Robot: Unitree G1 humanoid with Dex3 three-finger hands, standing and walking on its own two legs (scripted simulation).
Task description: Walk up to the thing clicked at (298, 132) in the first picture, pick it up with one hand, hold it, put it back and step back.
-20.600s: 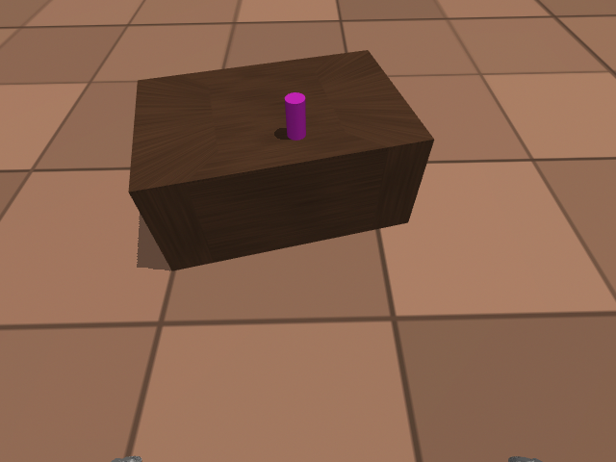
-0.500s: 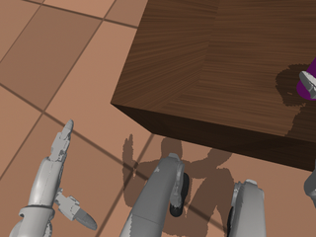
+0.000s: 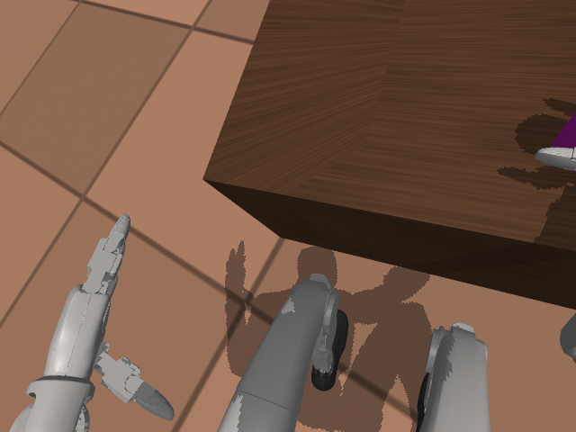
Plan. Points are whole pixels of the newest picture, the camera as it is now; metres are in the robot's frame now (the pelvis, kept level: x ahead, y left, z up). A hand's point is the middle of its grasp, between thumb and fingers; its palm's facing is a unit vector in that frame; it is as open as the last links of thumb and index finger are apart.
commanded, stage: open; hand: right
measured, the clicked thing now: out of the picture +0.54 -0.22 -0.04
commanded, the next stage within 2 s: withdraw in 0.04 s
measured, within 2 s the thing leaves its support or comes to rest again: neither
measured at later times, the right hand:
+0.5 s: hand out of the picture +0.54 -0.26 +0.04, palm faces +0.26 +0.97 -0.02, open 16.9 cm
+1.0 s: hand out of the picture +0.51 -0.33 +0.15, palm faces +0.37 +0.89 -0.27, open 17.3 cm
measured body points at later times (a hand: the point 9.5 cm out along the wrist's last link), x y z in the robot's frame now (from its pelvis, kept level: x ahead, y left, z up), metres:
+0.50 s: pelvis +0.01 +0.00 +0.03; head +0.19 -0.07 +0.44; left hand +0.18 +0.26 +0.11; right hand +0.52 -0.31 +0.04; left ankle +0.12 +0.14 -0.53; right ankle +0.04 -0.13 -0.53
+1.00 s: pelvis +0.04 -0.01 +0.13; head +0.15 -0.05 +0.56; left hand +0.22 +0.23 +0.12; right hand +0.49 -0.37 +0.17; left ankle +0.12 +0.14 -0.53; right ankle +0.04 -0.13 -0.53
